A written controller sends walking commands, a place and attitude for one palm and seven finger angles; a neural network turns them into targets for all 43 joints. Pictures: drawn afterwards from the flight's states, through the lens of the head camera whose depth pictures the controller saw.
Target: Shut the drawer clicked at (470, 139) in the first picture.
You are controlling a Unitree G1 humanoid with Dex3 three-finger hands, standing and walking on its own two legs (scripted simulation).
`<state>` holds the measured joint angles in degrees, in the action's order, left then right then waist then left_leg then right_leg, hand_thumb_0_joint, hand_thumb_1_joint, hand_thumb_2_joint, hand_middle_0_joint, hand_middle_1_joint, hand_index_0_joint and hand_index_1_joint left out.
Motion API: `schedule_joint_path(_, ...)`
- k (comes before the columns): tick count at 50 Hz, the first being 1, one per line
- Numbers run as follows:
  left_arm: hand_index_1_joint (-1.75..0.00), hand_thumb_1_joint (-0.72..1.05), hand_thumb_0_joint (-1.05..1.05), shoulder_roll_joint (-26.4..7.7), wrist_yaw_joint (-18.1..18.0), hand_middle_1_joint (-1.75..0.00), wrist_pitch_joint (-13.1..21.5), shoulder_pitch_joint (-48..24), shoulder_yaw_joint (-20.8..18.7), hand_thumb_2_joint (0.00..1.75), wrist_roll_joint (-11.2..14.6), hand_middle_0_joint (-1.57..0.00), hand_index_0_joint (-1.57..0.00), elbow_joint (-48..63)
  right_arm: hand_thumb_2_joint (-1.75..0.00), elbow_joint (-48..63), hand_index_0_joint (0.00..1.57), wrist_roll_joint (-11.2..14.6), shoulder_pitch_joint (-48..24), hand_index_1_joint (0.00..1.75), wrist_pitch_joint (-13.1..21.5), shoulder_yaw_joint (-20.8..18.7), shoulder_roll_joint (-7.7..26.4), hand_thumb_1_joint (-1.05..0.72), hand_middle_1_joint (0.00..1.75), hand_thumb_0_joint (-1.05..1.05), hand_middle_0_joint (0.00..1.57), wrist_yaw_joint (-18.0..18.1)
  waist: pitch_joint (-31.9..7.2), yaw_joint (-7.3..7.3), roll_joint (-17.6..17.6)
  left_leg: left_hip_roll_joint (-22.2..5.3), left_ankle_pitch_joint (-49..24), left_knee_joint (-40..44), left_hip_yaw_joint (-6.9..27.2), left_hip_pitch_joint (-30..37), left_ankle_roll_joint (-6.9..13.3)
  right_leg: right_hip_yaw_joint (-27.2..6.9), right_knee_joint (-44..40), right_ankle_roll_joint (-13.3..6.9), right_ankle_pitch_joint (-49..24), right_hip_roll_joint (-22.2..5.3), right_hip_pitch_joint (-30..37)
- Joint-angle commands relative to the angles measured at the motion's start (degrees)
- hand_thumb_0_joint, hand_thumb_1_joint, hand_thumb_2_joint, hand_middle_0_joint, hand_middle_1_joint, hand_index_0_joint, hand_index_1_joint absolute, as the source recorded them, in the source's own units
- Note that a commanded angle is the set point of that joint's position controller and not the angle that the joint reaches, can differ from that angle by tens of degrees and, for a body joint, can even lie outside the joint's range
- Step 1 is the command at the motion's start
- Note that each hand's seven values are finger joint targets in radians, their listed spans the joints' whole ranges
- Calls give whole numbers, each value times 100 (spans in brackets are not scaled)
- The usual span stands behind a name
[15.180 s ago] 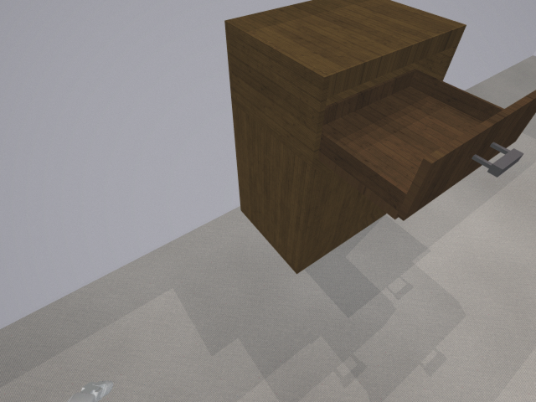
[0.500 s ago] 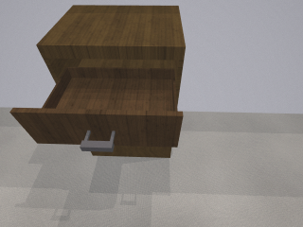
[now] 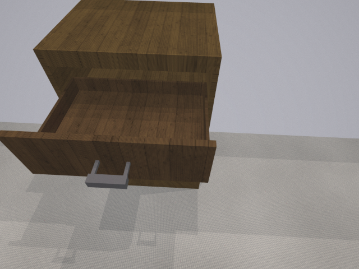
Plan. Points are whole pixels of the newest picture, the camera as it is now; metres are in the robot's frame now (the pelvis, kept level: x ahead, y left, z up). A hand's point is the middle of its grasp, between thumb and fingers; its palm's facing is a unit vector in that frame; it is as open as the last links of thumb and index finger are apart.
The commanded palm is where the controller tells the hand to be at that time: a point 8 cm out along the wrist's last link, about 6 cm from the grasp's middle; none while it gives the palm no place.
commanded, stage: shuffle to correct the standing spot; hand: left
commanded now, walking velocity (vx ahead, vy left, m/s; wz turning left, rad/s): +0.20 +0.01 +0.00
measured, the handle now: (109, 173) +0.34 +0.21 -0.03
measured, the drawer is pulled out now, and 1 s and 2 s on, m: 0.30 0.30 0.29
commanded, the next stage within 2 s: come to a stop and stand still in 0.06 s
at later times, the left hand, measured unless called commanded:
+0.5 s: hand out of the picture +0.04 +0.18 -0.18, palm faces +0.05 -0.98 -0.20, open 7.3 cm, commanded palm none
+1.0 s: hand out of the picture +0.12 +0.23 -0.16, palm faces -0.01 -0.96 -0.27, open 7.3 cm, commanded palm none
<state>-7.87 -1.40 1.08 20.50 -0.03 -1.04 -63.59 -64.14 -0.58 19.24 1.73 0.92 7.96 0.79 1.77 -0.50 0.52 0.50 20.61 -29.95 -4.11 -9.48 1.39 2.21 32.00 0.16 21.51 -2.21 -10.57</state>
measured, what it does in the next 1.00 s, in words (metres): steps on the spot: left foot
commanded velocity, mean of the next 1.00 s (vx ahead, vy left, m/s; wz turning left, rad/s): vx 0.00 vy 0.02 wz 0.00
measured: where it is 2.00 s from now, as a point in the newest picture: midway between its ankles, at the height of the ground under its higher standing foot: outside the picture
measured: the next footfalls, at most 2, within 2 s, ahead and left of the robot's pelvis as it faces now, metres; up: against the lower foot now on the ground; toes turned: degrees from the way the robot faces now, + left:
left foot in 0.46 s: +0.11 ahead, +0.11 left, +0.00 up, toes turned +2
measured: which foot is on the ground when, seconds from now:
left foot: down 0.00-0.30, up 0.32-0.44, down 0.46-1.00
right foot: down 0.00-1.00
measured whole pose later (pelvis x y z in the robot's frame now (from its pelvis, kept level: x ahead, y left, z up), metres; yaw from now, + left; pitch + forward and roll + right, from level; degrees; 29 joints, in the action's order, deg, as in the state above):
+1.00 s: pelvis +0.05 +0.04 +0.00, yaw +0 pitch +1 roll +0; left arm -11.7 -3.1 -0.8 11.4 0.4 -0.7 -54.1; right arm -57.3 -0.6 9.3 -0.7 -0.3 11.0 0.0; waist 4.0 -0.2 -0.7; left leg 2.1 15.2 -31.4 -5.9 -17.1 4.3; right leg 1.5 30.2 2.8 21.8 -3.8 -9.0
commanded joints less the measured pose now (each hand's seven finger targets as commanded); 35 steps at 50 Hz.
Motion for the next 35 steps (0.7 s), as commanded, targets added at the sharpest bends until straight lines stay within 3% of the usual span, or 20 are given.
schedule_joint_path(1, -30, 90, 0, -705, -24, -30, 141, 543, -145, 90, 10, -20, -20, 79, -90, 190, 20, -22, 218, 30, 156, -109, 470, -90, 30, 0, 20, 77, 119, -21, 380, -304, -1604, 28, 132, -344, 169, -493, -386, -571, -2330, -538, 323)
schedule_joint_path(6, -30, 90, 0, -695, -32, -30, 168, 299, -176, 90, 37, -20, -20, 180, -90, 48, 20, -25, 549, 30, 184, -158, 593, -90, 30, 0, 20, 141, -156, 179, -278, -436, -2902, 9, 224, 331, 244, -111, 450, -539, -3520, -351, 103)
schedule_joint_path(9, -30, 90, 0, -451, -45, -30, 186, -93, -137, 90, 33, -20, -20, 358, -90, -76, 20, -41, 853, 30, 166, -208, 829, -90, 30, 0, 20, 200, -67, 263, -999, -1112, -4785, 280, 979, 1018, 707, 352, 1171, -360, -1419, 56, -788)
schedule_joint_path(10, -30, 90, 0, -313, -59, -30, 167, -134, -123, 90, 31, -20, -20, 379, -90, -53, 20, -31, 683, 30, 133, -190, 799, -90, 30, 0, 20, 199, 139, 114, -985, -1248, -5459, 306, 1024, 959, 773, 394, 785, -329, -232, 76, -829)
schedule_joint_path(11, -30, 90, 0, -279, -58, -30, 135, 45, -124, 90, 49, -20, -20, 334, -90, 38, 20, -23, 390, 30, 94, -171, 771, -90, 30, 0, 20, 197, 254, -73, -663, -1174, -5643, 76, 847, 847, 673, 327, 141, -324, -305, 67, -557)
schedule_joint_path(13, -30, 90, 0, -582, -129, -30, 171, 806, -239, 90, 22, -20, -20, 63, -90, 312, 20, 14, -43, 30, 74, -161, 612, -90, 30, 0, 20, 213, 225, -354, 536, -535, -4429, -1116, 333, -476, 182, -475, -413, -457, -4392, -473, 859)
schedule_joint_path(14, -30, 90, 0, -825, -184, -30, 197, 1170, -279, 90, 30, -20, -20, -85, -90, 452, 20, 43, -315, 30, 50, -134, 445, -90, 30, 0, 20, 203, 281, -458, 1308, -146, -1443, -1750, 32, -1487, -46, -940, -523, -771, -7131, -1192, 1582)
schedule_joint_path(15, -30, 90, 0, -833, -208, -30, 181, 1253, -203, 90, 2, -20, -20, -167, -90, 552, 20, 75, -571, 30, -17, -143, 326, -90, 30, 0, 20, 201, 373, -480, 1394, -59, 1088, -2282, 131, -1875, -85, -1181, -587, -1129, -8492, -1758, 1710)
schedule_joint_path(17, -30, 90, 0, -902, -232, -30, 79, 799, -180, 90, -123, -20, -20, 90, -90, 639, 20, 70, -702, 30, -66, -185, 251, -90, 30, 0, 20, 192, 376, -343, 808, -130, 1449, -2177, 243, -2026, -99, -924, -521, -1245, -7841, -1809, 1549)
schedule_joint_path(19, -30, 90, 0, -994, -214, -30, 14, 76, -183, 90, -113, -20, -20, 392, -90, 618, 20, 92, -522, 30, -108, -209, 272, -90, 30, 0, 20, 133, 182, 47, 783, -67, 823, -831, 65, -1338, -120, -359, -189, -869, -7070, -1326, 1148)
schedule_joint_path(21, -30, 90, 0, -1058, -183, -30, -5, -388, -199, 90, 61, -20, -20, 625, -90, 312, 20, 55, 254, 30, -83, -245, 370, -90, 30, 0, 20, 112, -231, 389, 499, 87, -1970, 593, -148, 236, -134, -10, 547, -454, -5566, -779, 420)
schedule_joint_path(22, -30, 90, 0, -950, -174, -30, -9, -261, -186, 90, 125, -20, -20, 669, -90, 280, 20, -1, 364, 30, -55, -278, 599, -90, 30, 0, 20, 142, -418, 313, 30, -297, -3302, 445, 143, 812, 13, 32, 732, -240, -4056, -539, -52)
schedule_joint_path(23, -30, 90, 0, -724, -171, -30, -58, -132, -147, 90, 150, -20, -20, 670, -90, 351, 20, -26, 312, 30, -40, -294, 805, -90, 30, 0, 20, 149, -537, 191, -599, -1066, -4540, 475, 1027, 881, 441, 112, 821, -61, -1744, -239, -357)
schedule_joint_path(24, -30, 90, 0, -492, -180, -30, -146, 26, -118, 90, 101, -20, -20, 655, -90, 439, 20, -15, 7, 30, -76, -289, 869, -90, 30, 0, 20, 121, -285, -6, -708, -1514, -4357, 830, 1240, 241, 755, 71, 857, -14, 755, -118, -226)
schedule_joint_path(25, -30, 90, 0, -452, -171, -30, -215, 121, -107, 90, 23, -20, -20, 626, -90, 550, 20, -49, -279, 30, -109, -294, 872, -90, 30, 0, 20, 86, 265, -77, -407, -1428, -3332, 977, 1020, -358, 732, 17, 723, -38, 1082, -158, -172)
schedule_joint_path(26, -30, 90, 0, -1244, -118, -30, -123, -181, -22, 90, 32, -20, -20, 797, -90, 909, 20, -133, -818, 30, -145, -404, 1322, -90, 30, 0, 20, 64, 440, -36, -780, -688, -2150, 758, 1084, -23, 706, 99, 370, -112, 638, 102, -749)
schedule_joint_path(27, -30, 90, 0, -1271, -94, -30, -94, -37, -156, 90, -28, -20, -20, 833, -90, 1186, 20, -16, -1366, 30, -64, -505, 1325, -90, 30, 0, 20, 61, 270, -259, -921, -900, -1254, 460, 1130, -356, 381, -359, -329, -266, 176, -97, -1009)
schedule_joint_path(30, -30, 90, 0, -1180, -119, -30, 8, -238, -65, 90, 0, -20, -20, 807, -90, 1208, 20, 9, -1162, 30, -207, -336, 618, -90, 30, 0, 20, -28, -33, 62, -431, -282, -779, -139, 626, -117, -25, -1263, -1095, -544, -497, -787, -943)
schedule_joint_path(32, -30, 90, 0, -1128, -148, -30, 31, -617, -94, 90, -8, -20, -20, 929, -90, 1170, 20, -55, -870, 30, -219, -343, 746, -90, 30, 0, 20, -26, -92, 220, 508, -369, -1086, -260, 557, -130, 1, -914, -823, -459, -1355, -712, -681)
schedule_joint_path(35, -30, 90, 0, -1001, -173, -30, -22, -579, -78, 90, -11, -20, -20, 1037, -90, 1108, 20, -31, -814, 30, -196, -381, 974, -90, 30, 0, 20, -31, 21, 163, 185, -592, -1340, 106, 858, -149, 150, -475, -567, -197, -998, -366, -691)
